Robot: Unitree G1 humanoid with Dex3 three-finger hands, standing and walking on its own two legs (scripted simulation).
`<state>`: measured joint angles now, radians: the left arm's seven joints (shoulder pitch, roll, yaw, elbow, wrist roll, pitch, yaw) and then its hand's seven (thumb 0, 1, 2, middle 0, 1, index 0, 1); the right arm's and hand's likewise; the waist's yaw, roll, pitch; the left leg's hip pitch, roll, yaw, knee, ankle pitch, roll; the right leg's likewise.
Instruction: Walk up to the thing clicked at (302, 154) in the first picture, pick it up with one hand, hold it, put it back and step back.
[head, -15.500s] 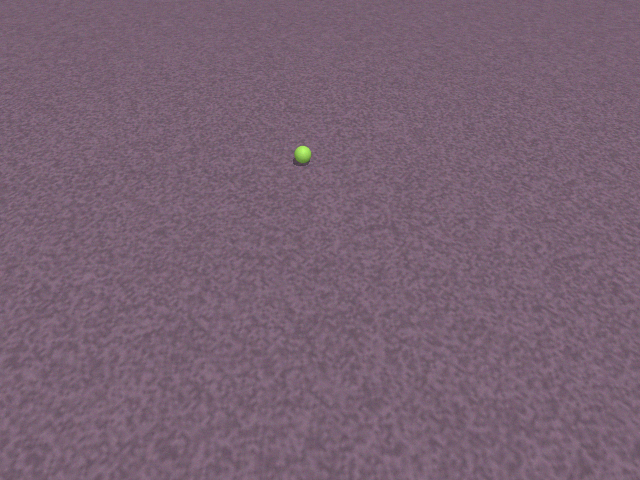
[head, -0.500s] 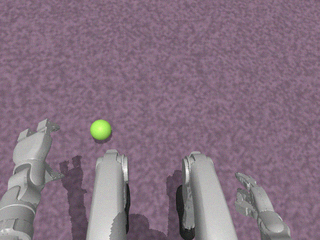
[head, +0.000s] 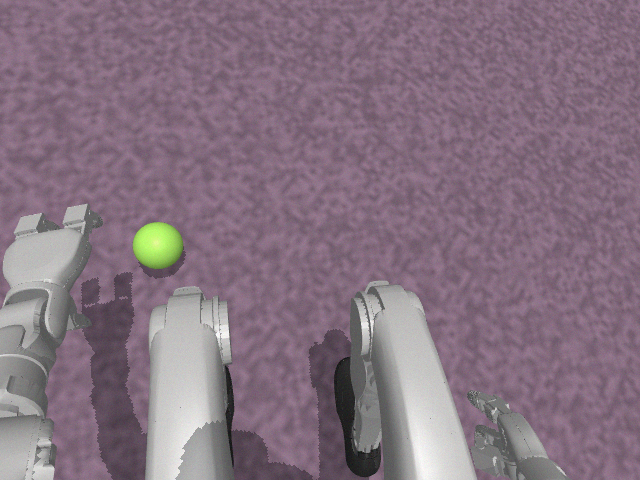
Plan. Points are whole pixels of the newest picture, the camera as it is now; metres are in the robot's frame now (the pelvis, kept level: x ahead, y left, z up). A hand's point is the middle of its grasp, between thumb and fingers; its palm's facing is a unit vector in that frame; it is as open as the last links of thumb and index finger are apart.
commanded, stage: rise first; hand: left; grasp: from above
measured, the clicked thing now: (158, 245) +0.45 +0.25 -0.34
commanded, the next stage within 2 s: approach in 1.04 s
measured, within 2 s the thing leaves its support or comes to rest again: neither
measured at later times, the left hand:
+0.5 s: hand (94, 269) +0.37 +0.30 -0.20, palm faces -0.45 -0.10 -0.89, open 13.9 cm
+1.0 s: hand (105, 262) +0.39 +0.29 -0.22, palm faces -0.44 -0.10 -0.89, open 13.8 cm
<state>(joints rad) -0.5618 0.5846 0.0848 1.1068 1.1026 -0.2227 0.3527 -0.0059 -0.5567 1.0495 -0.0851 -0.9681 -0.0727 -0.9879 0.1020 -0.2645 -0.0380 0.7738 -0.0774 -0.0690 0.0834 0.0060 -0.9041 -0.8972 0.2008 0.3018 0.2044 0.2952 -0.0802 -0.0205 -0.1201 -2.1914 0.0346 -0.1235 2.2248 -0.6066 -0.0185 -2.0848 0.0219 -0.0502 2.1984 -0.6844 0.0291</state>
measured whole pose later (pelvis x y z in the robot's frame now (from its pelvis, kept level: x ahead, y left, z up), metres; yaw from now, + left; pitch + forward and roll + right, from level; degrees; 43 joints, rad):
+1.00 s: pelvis +0.01 +0.00 -0.04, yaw -2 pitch +32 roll -5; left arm -0.68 0.61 0.12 1.29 1.22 -0.23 0.48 0.00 -0.47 0.95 -0.14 -0.94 -0.15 -0.95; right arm 0.07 -0.24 -0.02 0.81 -0.15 -0.07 0.12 0.00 -0.91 -0.90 0.20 0.30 0.20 0.30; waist -0.12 -0.04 -0.09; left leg -2.30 0.05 -0.15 2.37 -0.65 -0.04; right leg -2.21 0.05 -0.06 2.35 -0.71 0.03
